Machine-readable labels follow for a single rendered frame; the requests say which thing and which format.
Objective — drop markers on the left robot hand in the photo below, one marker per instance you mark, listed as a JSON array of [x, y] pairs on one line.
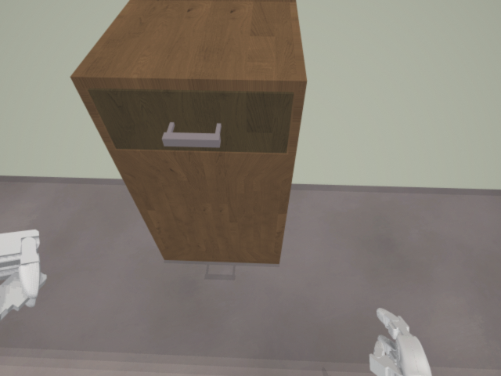
[[20, 265]]

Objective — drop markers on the right robot hand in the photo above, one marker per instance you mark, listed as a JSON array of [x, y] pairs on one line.
[[405, 357]]

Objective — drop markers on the handle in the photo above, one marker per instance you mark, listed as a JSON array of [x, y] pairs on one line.
[[171, 138]]

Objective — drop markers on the cabinet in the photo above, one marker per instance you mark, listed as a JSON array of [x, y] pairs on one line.
[[208, 206]]

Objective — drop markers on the drawer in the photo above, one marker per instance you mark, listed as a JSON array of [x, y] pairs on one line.
[[136, 119]]

